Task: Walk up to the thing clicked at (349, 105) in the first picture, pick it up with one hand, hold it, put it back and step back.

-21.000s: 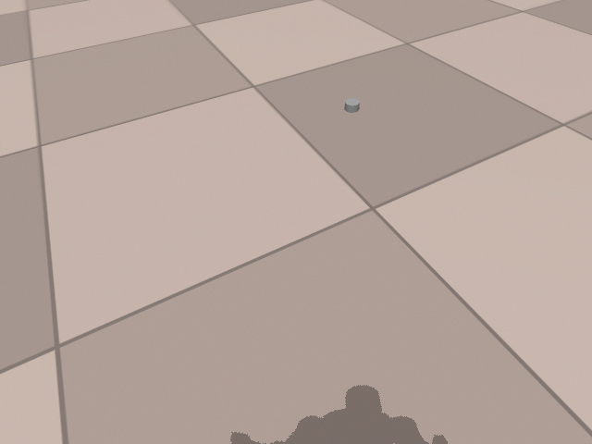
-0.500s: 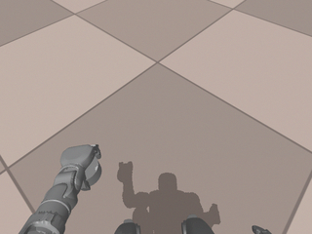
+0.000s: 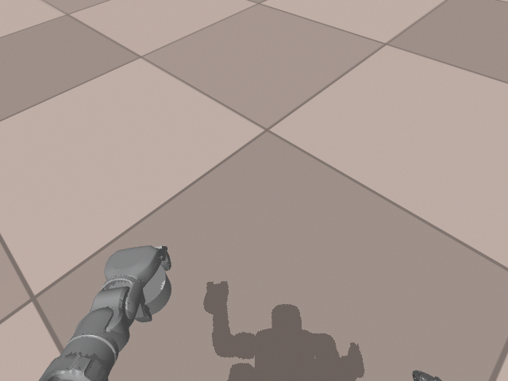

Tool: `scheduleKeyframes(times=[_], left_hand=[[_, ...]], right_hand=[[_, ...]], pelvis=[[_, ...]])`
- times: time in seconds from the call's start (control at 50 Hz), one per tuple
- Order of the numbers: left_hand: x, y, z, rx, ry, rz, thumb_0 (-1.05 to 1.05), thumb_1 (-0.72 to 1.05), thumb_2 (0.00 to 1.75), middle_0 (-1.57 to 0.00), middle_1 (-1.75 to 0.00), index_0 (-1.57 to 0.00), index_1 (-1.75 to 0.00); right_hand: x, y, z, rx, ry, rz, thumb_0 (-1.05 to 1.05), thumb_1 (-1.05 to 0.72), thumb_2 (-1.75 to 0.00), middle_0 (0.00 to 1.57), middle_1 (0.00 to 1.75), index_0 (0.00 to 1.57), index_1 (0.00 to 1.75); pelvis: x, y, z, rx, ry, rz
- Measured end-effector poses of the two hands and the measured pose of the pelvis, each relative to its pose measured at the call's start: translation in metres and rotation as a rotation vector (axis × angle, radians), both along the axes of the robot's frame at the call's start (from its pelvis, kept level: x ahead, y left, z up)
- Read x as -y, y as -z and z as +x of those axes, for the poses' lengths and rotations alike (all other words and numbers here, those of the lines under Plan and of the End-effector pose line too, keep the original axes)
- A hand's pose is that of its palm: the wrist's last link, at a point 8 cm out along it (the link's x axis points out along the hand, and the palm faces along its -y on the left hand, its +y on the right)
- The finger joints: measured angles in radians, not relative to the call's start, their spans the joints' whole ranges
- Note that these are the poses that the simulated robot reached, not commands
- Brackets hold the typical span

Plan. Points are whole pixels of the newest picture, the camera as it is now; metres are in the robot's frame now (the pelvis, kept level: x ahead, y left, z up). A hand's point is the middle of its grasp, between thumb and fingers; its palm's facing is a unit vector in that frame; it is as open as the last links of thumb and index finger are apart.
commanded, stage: hold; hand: left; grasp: from above
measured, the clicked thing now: (144, 287) +0.32 +0.23 -0.09
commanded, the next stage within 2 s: crouch in 1.84 s
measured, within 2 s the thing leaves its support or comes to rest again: neither
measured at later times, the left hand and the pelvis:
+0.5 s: hand (138, 284) +0.31 +0.21 -0.03, palm faces -0.44 -0.05 -0.90, open 10.8 cm; pelvis +0.00 +0.00 +0.01, yaw -1 degrees
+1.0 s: hand (136, 285) +0.30 +0.21 -0.01, palm faces -0.44 -0.06 -0.90, open 10.8 cm; pelvis +0.00 -0.01 +0.02, yaw -1 degrees
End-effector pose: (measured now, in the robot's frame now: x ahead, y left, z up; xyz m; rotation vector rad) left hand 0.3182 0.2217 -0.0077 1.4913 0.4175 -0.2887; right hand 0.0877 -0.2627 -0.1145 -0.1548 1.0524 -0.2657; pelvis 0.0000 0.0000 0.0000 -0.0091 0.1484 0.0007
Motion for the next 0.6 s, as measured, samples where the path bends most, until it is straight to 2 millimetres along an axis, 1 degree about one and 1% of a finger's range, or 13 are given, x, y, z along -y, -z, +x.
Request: scheduleKeyframes(times=[0.28,0.6], left_hand=[[0.001,-0.021,-0.002,-0.008,0.025,0.000,0.00,-0.17,0.61,-0.53,-0.69,-0.64,-0.71],[0.006,-0.038,-0.010,-0.010,0.032,-0.003,0.00,-0.17,0.62,-0.53,-0.69,-0.63,-0.71]], right_hand=[[0.001,-0.013,0.020,0.048,-0.009,0.010,0.01,-0.91,-0.90,0.20,0.30,0.20,0.30],[-0.001,-0.020,0.032,0.078,-0.024,0.029,0.01,-0.91,-0.90,0.20,0.30,0.20,0.30]], pelvis=[[0.001,-0.010,0.005,0.039,0.008,0.007],[0.004,-0.016,0.004,0.073,0.011,0.013]])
